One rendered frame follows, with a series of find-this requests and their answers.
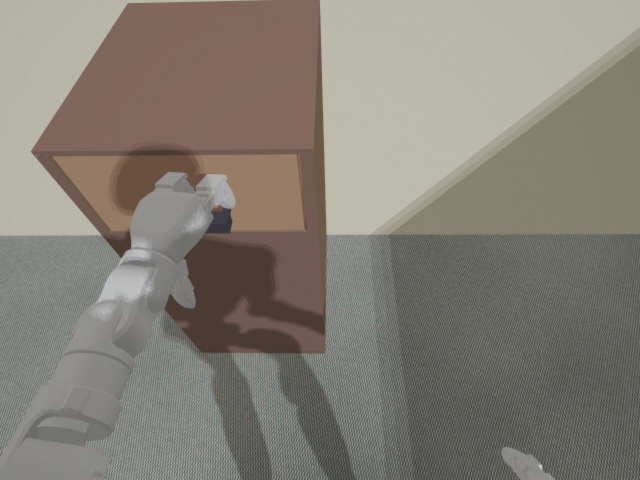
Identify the drawer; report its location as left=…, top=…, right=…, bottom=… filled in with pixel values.
left=52, top=154, right=305, bottom=231

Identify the robot right hand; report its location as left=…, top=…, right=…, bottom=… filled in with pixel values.
left=502, top=447, right=555, bottom=480

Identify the left robot forearm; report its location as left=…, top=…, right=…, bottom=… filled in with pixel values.
left=0, top=249, right=179, bottom=476

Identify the robot left upper arm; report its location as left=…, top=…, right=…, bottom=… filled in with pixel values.
left=0, top=438, right=111, bottom=480

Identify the robot left hand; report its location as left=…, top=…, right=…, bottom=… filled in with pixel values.
left=130, top=172, right=236, bottom=309

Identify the cabinet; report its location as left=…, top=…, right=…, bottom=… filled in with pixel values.
left=31, top=0, right=327, bottom=354

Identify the handle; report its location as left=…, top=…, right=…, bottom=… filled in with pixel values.
left=205, top=208, right=232, bottom=233

